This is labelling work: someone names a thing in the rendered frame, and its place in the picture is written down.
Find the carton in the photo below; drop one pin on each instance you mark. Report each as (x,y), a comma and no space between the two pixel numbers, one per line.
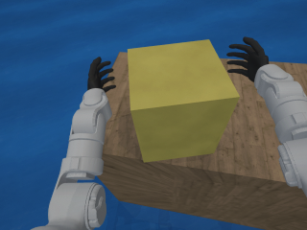
(181,99)

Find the right robot forearm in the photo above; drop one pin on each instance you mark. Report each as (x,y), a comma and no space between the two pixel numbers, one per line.
(286,101)

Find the robot left upper arm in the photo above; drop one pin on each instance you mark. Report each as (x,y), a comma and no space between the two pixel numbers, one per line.
(77,206)

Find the left robot hand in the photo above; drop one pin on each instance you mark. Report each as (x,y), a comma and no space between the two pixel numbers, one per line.
(94,75)

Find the robot right upper arm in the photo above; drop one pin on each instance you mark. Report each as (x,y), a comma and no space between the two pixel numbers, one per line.
(293,163)

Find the right robot hand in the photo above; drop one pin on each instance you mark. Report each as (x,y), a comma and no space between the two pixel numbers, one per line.
(255,58)

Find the left robot forearm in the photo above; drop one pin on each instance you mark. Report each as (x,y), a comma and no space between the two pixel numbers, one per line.
(83,159)

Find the pedestal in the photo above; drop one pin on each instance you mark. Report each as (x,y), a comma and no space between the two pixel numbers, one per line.
(241,182)

